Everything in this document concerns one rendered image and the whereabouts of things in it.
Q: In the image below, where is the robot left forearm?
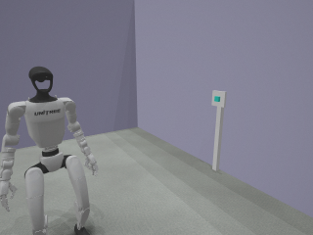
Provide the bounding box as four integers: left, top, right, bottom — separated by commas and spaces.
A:
73, 124, 92, 156

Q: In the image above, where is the robot right hand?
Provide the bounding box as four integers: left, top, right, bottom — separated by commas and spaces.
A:
0, 180, 18, 212

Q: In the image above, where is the right robot upper arm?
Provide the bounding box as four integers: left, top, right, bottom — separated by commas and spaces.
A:
5, 101, 26, 146

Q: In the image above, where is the left robot thigh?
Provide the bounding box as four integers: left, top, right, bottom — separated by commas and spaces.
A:
64, 155, 89, 212

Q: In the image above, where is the robot left hand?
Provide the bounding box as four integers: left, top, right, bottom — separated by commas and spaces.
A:
83, 154, 98, 176

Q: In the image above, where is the panel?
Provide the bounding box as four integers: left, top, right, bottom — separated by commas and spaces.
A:
211, 90, 227, 171

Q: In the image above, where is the robot right forearm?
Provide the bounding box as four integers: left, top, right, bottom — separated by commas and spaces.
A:
0, 134, 16, 181

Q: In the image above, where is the robot left foot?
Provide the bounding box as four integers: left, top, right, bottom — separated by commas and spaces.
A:
74, 224, 90, 235

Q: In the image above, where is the left robot upper arm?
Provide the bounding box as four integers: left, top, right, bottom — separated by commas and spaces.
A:
60, 97, 80, 132

